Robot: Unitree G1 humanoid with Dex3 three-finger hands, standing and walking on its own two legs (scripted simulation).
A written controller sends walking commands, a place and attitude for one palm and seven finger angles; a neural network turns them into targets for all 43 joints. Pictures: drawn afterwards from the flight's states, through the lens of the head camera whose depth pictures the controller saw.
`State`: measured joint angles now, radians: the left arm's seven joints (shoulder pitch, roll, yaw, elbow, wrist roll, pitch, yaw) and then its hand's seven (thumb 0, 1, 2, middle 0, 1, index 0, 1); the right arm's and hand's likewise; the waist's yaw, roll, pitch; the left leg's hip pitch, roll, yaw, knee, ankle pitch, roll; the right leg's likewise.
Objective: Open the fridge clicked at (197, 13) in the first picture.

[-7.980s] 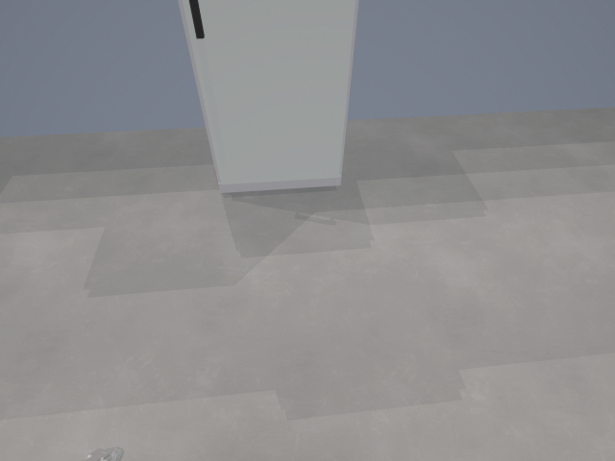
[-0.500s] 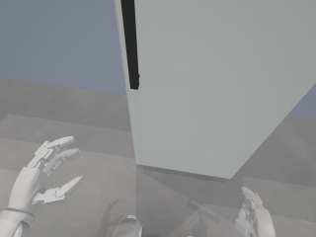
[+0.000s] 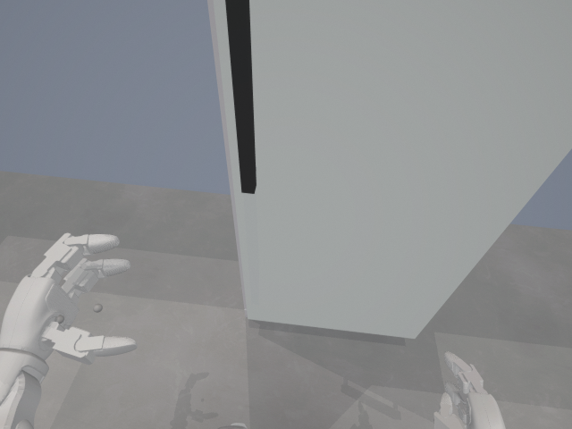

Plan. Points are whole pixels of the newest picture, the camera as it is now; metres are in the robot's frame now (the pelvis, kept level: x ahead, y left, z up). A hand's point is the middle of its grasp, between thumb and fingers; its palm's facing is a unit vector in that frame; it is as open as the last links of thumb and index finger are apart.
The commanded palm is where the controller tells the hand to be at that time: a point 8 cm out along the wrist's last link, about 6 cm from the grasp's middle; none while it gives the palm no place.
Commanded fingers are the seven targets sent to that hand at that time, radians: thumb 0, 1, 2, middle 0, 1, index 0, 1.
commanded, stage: raise the hand to about handle height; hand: left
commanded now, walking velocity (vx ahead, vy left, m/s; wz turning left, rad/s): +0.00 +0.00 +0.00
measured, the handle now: (245, 74) +0.53 +0.11 +0.24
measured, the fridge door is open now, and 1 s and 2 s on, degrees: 0 0 0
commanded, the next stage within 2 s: move the hooked fingers beside the handle in 0.98 s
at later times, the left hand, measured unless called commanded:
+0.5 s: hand (57, 250) +0.26 +0.28 +0.16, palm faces +0.03 -1.00 -0.08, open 14.0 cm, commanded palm +0.23 +0.32 +0.16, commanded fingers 0.00 -0.50 0.30 -0.30 -1.20 -0.30 -1.20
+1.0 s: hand (92, 246) +0.27 +0.25 +0.16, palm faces +0.03 -1.00 -0.06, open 14.0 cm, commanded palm +0.24 +0.29 +0.16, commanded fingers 0.00 -0.50 0.30 -0.30 -1.20 -0.30 -1.20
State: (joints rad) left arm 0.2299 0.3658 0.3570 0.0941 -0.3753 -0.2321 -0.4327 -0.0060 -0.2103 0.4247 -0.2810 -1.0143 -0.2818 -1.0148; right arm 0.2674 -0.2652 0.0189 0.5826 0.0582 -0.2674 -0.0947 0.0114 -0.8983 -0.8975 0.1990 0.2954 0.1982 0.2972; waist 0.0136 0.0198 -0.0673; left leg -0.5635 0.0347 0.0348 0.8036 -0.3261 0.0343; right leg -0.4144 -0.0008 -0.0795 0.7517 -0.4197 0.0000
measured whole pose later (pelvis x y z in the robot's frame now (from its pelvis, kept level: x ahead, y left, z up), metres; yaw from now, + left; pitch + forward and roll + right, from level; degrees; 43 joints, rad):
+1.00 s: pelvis +0.01 -0.03 +0.02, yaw +0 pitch +0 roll -1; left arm -0.03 0.44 0.44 0.27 -0.36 -0.05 -0.51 -0.02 -0.50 0.30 -0.30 -1.20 -0.30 -1.20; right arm 0.26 -0.28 0.05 0.61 0.08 -0.24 -0.12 0.01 -0.90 -0.90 0.20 0.30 0.20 0.30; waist 0.03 0.05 -0.04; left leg -0.35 0.04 0.03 0.58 -0.23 0.00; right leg -0.22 0.02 -0.08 0.56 -0.34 -0.03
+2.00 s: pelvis +0.01 -0.01 +0.02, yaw -1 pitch +3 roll -1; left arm -0.43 0.39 0.32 0.60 -0.25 -0.08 -0.34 -0.02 -0.50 0.30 -0.30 -1.20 -0.30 -1.20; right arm 0.28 -0.26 0.05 0.63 0.07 -0.12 -0.10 0.01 -0.90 -0.90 0.20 0.30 0.20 0.30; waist -0.02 0.02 -0.04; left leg -0.43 0.03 0.05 0.62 -0.25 0.02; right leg -0.30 0.00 -0.06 0.59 -0.35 -0.01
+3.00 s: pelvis +0.02 -0.02 +0.01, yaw -3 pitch +10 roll -1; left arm -0.72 0.45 0.37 0.99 -0.18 -0.24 -0.29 -0.02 -0.50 0.30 -0.30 -1.20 -0.30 -1.20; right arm 0.39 -0.28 0.01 0.65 0.06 0.01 -0.06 0.00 -0.90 -0.90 0.20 0.30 0.20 0.30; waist -0.09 0.02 -0.07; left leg -0.58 0.06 0.07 0.72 -0.30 0.01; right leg -0.47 0.03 -0.04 0.69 -0.39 -0.02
